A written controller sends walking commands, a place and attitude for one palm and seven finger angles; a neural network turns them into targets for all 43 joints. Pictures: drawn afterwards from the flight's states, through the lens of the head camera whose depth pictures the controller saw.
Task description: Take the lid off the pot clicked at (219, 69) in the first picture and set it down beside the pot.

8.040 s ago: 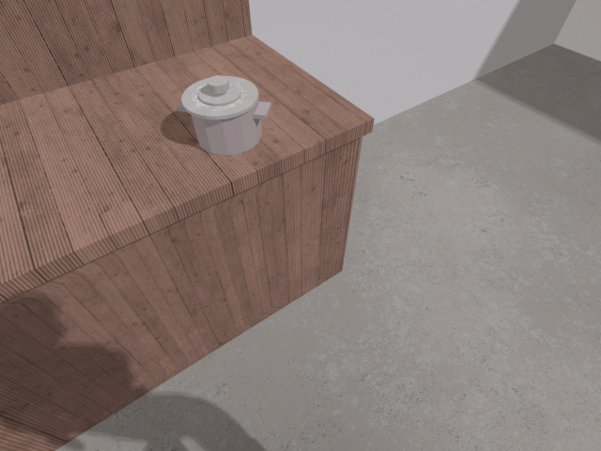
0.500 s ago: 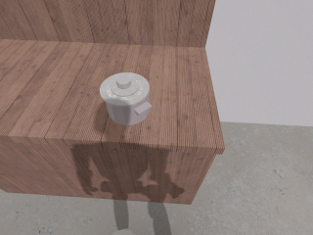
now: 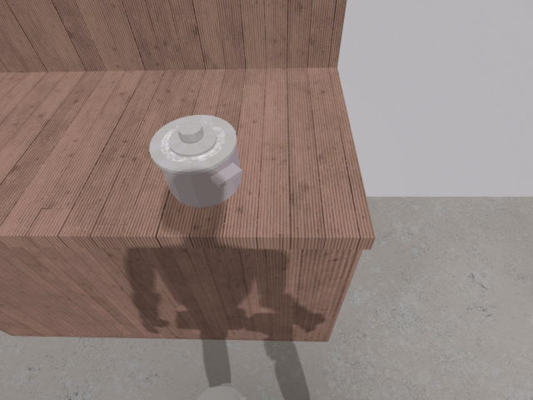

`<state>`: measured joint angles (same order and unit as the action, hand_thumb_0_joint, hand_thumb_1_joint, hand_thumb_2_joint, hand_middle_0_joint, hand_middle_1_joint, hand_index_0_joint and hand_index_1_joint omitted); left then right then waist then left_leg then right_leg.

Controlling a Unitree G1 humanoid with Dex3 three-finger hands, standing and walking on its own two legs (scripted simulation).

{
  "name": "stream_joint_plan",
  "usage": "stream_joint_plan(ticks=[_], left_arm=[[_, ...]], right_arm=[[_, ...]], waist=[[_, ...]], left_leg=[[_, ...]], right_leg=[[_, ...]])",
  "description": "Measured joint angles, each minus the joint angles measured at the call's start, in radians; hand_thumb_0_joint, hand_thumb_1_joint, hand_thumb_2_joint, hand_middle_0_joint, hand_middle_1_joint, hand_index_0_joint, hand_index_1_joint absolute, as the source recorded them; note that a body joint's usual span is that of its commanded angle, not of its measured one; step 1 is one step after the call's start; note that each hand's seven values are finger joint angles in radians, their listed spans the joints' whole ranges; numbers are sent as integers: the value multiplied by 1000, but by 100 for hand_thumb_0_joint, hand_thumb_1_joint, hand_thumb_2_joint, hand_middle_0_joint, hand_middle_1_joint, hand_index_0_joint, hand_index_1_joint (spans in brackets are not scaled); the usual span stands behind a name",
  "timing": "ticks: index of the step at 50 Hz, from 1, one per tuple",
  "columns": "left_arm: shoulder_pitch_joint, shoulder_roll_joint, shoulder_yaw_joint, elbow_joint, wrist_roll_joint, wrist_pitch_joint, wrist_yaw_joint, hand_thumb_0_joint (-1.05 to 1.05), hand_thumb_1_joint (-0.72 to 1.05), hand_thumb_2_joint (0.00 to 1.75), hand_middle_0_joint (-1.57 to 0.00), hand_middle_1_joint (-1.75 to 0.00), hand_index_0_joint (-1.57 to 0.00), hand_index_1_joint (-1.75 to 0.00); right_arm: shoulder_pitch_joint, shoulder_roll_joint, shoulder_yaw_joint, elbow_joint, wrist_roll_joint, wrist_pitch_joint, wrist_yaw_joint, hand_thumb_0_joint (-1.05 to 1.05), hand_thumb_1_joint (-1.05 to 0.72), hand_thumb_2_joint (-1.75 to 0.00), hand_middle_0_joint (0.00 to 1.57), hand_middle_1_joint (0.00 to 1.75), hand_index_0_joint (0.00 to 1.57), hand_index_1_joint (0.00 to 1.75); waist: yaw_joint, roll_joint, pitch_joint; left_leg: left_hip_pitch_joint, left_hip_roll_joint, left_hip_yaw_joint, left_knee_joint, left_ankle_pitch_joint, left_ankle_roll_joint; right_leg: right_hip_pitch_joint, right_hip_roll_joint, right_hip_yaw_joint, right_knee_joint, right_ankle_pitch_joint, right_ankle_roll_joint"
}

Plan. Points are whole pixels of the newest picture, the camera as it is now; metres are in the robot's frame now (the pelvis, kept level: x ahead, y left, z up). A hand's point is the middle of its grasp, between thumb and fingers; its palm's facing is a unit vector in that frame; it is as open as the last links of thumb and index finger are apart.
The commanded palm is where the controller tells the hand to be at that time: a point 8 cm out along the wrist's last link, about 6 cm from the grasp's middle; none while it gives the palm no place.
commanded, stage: come to a stop and stand still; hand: left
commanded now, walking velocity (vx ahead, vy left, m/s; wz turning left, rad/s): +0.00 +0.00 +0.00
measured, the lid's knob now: (190, 130) +0.53 +0.17 +0.11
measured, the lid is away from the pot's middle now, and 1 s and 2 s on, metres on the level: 0.00 0.00 0.00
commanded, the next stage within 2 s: look again from close up in 1.30 s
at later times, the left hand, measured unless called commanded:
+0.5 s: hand out of the picture +0.02 +0.14 -0.15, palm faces +0.01 -0.98 -0.21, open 7.4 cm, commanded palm none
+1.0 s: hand out of the picture +0.04 +0.14 -0.15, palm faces +0.03 -0.98 -0.19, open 7.4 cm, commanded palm none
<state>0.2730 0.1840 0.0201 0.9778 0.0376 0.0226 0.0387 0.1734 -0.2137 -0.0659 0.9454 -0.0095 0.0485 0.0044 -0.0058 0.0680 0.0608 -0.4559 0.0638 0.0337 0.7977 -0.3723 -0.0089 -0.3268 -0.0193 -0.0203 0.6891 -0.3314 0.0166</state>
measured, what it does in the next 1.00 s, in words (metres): stands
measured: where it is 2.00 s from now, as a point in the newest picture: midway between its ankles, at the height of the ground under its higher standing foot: outside the picture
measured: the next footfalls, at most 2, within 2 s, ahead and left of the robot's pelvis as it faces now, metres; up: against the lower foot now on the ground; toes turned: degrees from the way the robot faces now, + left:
none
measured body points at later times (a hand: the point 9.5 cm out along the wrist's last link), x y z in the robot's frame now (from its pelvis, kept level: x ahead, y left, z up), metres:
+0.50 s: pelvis +0.00 -0.04 +0.01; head +0.00 -0.04 +0.46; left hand +0.02 +0.19 -0.14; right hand -0.03 -0.25 -0.15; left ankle +0.05 +0.10 -0.72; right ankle +0.01 -0.13 -0.72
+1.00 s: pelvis +0.04 -0.03 +0.02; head +0.05 -0.03 +0.47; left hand +0.04 +0.19 -0.14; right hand +0.06 -0.26 -0.13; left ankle +0.05 +0.10 -0.72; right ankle +0.01 -0.13 -0.72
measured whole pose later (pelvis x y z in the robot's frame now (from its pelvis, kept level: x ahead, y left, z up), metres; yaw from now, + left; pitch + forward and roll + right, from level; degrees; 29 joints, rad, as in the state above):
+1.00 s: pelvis +0.04 -0.03 +0.02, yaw +0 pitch -1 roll +0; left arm 0.29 0.16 0.00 1.09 0.02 -0.02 0.03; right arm 0.25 -0.16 -0.01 1.10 0.00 -0.02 -0.03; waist 0.01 -0.01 0.02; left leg -0.21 0.02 0.02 0.47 -0.24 -0.01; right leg -0.17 0.01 -0.01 0.48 -0.30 -0.02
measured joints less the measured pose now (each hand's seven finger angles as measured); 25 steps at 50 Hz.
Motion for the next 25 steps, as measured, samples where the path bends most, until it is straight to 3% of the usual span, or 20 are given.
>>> stream_joint_plan(ticks=[3, 7, 12, 16, 25], left_arm=[[12, -10, -1, -17, -3, -6, 5, 1, 91, 90, -20, -30, -20, -30], [-16, -11, -7, -15, -15, 11, 2, 1, 91, 90, -20, -30, -20, -30], [-26, -16, -12, -23, -17, -9, -7, 1, 92, 90, -20, -30, -20, -30], [2, -13, -13, -17, -18, -13, -12, 1, 92, 90, -20, -30, -20, -30], [37, -24, -11, 30, -21, -14, -13, 1, 91, 90, -20, -30, -20, -30]], right_arm=[[65, -11, 1, -5, 2, -5, -2, 0, -91, -90, 20, 30, 20, 29], [136, 13, 20, 14, -10, -24, -8, 0, -91, -90, 20, 30, 20, 29], [173, 43, 38, 54, -9, -12, -6, 0, -91, -90, 20, 30, 20, 29], [183, 61, 41, 62, -10, -9, -3, 0, -91, -90, 20, 30, 20, 29], [187, 73, 47, 92, -6, -32, -11, 0, -91, -90, 20, 30, 20, 29]], waist=[[-23, -2, -21], [-31, -51, -35], [-22, -58, -43], [-24, -61, -55], [-18, -62, -49]], left_leg=[[58, -27, 12, -37, 18, 6], [94, -47, 26, -94, 75, 34], [111, -48, 22, -176, 109, 22], [112, -54, 8, -209, 79, 14], [131, -40, -15, -242, 156, -5]], right_leg=[[3, 8, -14, 33, -38, -3], [9, -1, 5, 50, -91, -20], [19, 7, 8, -33, 19, -29], [17, 13, 10, -69, 34, -41], [38, 36, 2, -96, 38, -49]])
